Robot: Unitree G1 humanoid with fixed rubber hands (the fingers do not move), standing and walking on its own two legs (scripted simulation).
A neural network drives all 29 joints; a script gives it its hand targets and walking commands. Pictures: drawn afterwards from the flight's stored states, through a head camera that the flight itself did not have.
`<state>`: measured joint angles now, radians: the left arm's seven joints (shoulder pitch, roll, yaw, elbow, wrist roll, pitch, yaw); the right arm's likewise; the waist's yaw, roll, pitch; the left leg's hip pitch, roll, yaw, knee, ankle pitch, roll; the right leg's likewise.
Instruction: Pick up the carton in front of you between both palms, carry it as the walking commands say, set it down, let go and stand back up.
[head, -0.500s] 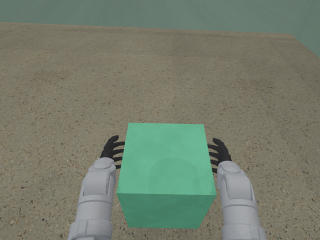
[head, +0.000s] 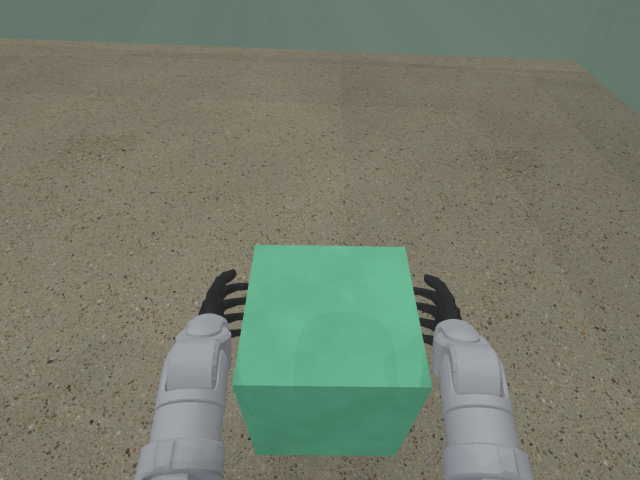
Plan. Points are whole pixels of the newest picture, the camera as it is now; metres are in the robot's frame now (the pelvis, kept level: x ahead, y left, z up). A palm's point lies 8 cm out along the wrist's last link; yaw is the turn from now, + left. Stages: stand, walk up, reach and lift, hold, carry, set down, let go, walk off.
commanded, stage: carry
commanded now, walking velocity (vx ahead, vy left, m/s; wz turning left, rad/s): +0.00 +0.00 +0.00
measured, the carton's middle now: (328, 354) +0.30 +0.00 -0.04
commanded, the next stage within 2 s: none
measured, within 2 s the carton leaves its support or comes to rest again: neither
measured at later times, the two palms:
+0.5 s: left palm (211, 325) +0.29 +0.16 +0.04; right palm (441, 333) +0.29 -0.14 +0.04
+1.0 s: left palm (208, 323) +0.30 +0.16 +0.04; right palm (439, 330) +0.30 -0.14 +0.04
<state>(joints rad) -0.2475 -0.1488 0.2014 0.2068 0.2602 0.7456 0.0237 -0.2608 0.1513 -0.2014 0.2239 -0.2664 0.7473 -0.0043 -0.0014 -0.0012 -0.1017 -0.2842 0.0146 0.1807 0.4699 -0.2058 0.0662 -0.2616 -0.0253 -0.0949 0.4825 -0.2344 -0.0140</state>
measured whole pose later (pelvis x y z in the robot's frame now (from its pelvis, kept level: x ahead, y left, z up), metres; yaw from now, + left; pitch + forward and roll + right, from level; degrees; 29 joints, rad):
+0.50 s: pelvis +0.00 +0.01 +0.00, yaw +0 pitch +3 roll +0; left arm -0.24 -0.15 0.19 0.18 0.25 0.74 0.03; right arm -0.25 0.15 -0.20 0.20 -0.25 0.73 -0.01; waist 0.00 0.00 -0.11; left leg -0.33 0.01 0.19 0.48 -0.20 0.08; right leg -0.31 -0.03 -0.09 0.49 -0.23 0.00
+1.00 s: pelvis +0.00 +0.01 +0.00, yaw +0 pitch +2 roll -1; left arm -0.23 -0.15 0.18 0.18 0.24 0.74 0.03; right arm -0.23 0.15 -0.19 0.19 -0.25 0.74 -0.01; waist 0.00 0.00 -0.11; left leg -0.32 0.01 0.18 0.50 -0.22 0.08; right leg -0.30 -0.03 -0.09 0.50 -0.25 0.00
